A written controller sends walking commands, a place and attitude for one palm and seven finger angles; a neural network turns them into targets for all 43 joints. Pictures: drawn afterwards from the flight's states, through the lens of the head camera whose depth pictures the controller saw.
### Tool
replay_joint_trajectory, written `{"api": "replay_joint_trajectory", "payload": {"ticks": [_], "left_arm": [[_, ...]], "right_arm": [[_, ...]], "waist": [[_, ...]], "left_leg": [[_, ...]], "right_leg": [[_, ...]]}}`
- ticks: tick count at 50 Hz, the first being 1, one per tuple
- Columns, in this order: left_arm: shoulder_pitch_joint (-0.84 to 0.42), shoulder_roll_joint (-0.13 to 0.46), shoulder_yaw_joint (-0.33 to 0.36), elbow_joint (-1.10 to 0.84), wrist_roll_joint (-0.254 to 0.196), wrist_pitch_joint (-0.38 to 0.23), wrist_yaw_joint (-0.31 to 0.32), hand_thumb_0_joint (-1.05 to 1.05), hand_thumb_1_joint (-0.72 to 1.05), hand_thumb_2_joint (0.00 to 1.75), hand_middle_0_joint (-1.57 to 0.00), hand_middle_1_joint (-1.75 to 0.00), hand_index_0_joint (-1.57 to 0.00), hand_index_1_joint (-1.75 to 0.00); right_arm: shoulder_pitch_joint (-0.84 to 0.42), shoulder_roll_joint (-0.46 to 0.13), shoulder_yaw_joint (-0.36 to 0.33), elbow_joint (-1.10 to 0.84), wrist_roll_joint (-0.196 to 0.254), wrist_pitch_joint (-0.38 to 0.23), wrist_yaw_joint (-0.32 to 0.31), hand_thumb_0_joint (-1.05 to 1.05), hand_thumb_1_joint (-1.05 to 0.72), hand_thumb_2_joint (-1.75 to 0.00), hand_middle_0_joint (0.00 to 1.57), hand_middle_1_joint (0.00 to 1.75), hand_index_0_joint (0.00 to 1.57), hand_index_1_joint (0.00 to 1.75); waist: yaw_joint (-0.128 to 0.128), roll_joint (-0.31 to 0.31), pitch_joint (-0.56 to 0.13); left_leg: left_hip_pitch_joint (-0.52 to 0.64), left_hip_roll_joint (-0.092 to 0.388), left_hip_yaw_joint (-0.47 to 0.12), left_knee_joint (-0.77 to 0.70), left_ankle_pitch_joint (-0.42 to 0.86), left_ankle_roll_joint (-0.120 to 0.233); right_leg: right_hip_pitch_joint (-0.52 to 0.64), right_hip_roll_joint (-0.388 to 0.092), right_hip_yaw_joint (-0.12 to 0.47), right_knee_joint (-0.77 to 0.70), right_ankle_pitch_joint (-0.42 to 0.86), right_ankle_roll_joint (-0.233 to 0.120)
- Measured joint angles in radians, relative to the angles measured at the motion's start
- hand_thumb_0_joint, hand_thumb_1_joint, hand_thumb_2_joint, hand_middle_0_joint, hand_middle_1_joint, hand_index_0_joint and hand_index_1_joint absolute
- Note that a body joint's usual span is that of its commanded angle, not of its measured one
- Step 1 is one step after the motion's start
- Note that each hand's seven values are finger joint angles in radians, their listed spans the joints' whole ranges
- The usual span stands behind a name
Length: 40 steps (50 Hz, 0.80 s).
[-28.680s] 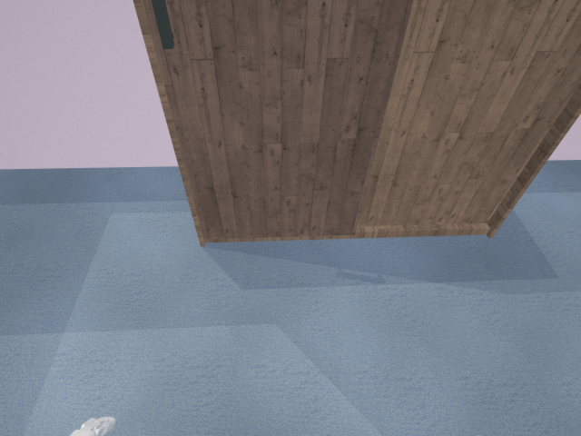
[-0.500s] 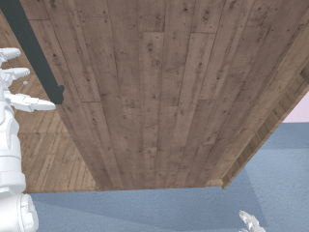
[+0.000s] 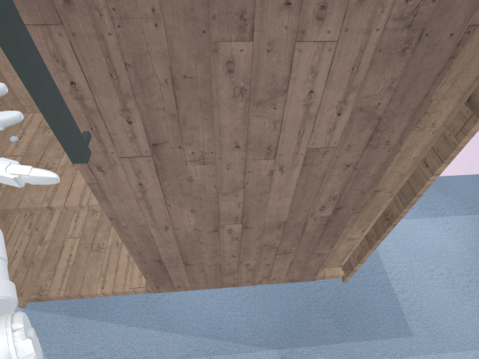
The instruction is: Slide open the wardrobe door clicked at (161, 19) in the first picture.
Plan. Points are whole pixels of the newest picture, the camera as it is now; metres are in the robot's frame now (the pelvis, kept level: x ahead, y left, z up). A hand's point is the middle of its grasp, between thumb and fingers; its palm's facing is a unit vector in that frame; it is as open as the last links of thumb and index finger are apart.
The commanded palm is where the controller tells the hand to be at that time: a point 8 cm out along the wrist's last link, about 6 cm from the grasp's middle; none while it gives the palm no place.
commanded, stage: slip the hand off the handle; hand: left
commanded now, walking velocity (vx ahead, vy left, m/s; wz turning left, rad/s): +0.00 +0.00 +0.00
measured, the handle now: (42, 70) +0.43 +0.29 +0.26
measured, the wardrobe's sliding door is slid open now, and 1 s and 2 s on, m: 0.50 0.50 0.50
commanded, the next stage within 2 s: draw the hand back to the body in 0.44 s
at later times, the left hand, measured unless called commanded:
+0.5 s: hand out of the picture +0.28 +0.33 +0.19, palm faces +0.45 -0.88 -0.14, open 14.7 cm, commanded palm +0.23 +0.37 +0.19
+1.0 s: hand out of the picture +0.22 +0.30 +0.18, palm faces +0.21 -0.98 -0.04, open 14.7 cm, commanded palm +0.18 +0.34 +0.19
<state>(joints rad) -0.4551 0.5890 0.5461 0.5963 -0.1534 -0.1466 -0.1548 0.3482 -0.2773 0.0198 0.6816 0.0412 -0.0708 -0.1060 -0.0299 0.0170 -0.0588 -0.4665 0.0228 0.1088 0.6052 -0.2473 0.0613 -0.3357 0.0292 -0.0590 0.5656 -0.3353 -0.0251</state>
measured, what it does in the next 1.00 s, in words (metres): stands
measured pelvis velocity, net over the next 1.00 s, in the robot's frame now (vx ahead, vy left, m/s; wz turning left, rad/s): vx -0.01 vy -0.01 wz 0.04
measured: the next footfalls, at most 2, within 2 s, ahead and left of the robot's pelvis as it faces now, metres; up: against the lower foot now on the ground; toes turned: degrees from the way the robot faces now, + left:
none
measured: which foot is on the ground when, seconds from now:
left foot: down 0.00-1.00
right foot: down 0.00-1.00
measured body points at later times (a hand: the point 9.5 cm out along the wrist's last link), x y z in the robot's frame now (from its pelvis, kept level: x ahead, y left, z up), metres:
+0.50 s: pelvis -0.01 +0.00 +0.00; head -0.01 +0.00 +0.45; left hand +0.25 +0.38 +0.19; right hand +0.20 -0.21 -0.07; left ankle +0.04 +0.08 -0.73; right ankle -0.03 -0.10 -0.73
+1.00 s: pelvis -0.01 -0.01 +0.01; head -0.05 -0.03 +0.45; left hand +0.21 +0.35 +0.18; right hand +0.19 -0.24 -0.05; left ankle +0.04 +0.08 -0.73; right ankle -0.03 -0.10 -0.73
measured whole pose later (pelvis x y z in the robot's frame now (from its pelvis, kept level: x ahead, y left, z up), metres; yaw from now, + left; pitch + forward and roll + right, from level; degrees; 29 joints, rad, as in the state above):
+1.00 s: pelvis -0.01 -0.01 +0.01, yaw +2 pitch -2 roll -1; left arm 0.02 0.51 0.53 0.09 -0.40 0.23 -0.40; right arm 0.23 -0.28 0.07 0.59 0.10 -0.18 -0.11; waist 0.05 0.06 -0.07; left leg -0.29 0.02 0.07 0.54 -0.21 0.04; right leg -0.14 0.04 -0.09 0.49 -0.31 -0.04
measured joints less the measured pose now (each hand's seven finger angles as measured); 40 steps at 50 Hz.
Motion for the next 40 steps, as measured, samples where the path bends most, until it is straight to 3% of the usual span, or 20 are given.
{"api": "replay_joint_trajectory", "payload": {"ticks": [9,17,23,29,36,40], "left_arm": [[0.183,-0.071,0.005,-0.274,-0.019,0.067,0.045,-0.01,-0.55,0.20,-0.25,-1.16,-0.25,-1.16],[0.219,-0.094,-0.042,-0.347,-0.043,0.153,0.040,-0.01,-0.56,0.20,-0.25,-1.16,-0.25,-1.16],[0.267,-0.128,-0.082,-0.427,-0.046,0.145,0.045,-0.01,-0.56,0.20,-0.25,-1.16,-0.25,-1.16],[0.284,-0.131,-0.074,-0.454,-0.054,0.143,0.053,-0.01,-0.56,0.20,-0.25,-1.16,-0.25,-1.16],[0.299,-0.071,-0.078,-0.395,-0.167,0.322,-0.189,-0.01,-0.55,0.20,-0.25,-1.15,-0.25,-1.16],[0.356,-0.041,-0.067,-0.422,-0.208,0.366,-0.285,-0.01,-0.55,0.20,-0.25,-1.15,-0.25,-1.16]], "right_arm": [[-0.058,0.025,0.009,-0.032,-0.002,-0.021,-0.002,0.01,-0.90,-0.90,0.20,0.30,0.20,0.30],[-0.135,0.026,0.025,-0.046,0.010,-0.047,-0.025,0.01,-0.90,-0.90,0.20,0.30,0.20,0.30],[-0.174,0.034,0.039,-0.051,0.004,-0.067,-0.025,0.01,-0.90,-0.90,0.21,0.30,0.20,0.30],[-0.174,0.049,0.054,-0.041,0.005,-0.073,-0.026,0.01,-0.90,-0.90,0.21,0.30,0.20,0.30],[-0.140,0.030,0.077,-0.040,0.050,-0.076,-0.050,0.01,-0.90,-0.90,0.21,0.30,0.20,0.30],[-0.127,0.015,0.076,-0.063,0.056,-0.088,-0.038,0.01,-0.90,-0.90,0.21,0.30,0.20,0.30]], "waist": [[0.033,-0.002,-0.005],[0.077,0.004,0.003],[0.092,0.001,0.013],[0.092,-0.006,0.018],[0.073,0.019,0.016],[0.060,0.032,0.010]], "left_leg": [[0.045,-0.011,0.001,-0.011,-0.005,0.006],[0.072,-0.031,-0.027,-0.027,0.012,0.008],[0.089,-0.036,-0.035,-0.042,0.026,0.005],[0.107,-0.030,-0.038,-0.049,0.031,-0.003],[0.163,-0.024,-0.045,-0.079,0.041,-0.009],[0.188,-0.018,-0.037,-0.088,0.042,-0.012]], "right_leg": [[0.047,-0.009,0.001,-0.014,-0.003,0.008],[0.085,-0.025,-0.029,-0.023,-0.002,0.010],[0.100,-0.027,-0.037,-0.030,0.004,0.007],[0.118,-0.020,-0.040,-0.036,0.008,-0.001],[0.182,-0.011,-0.044,-0.084,0.026,-0.006],[0.203,-0.005,-0.034,-0.096,0.032,-0.009]]}}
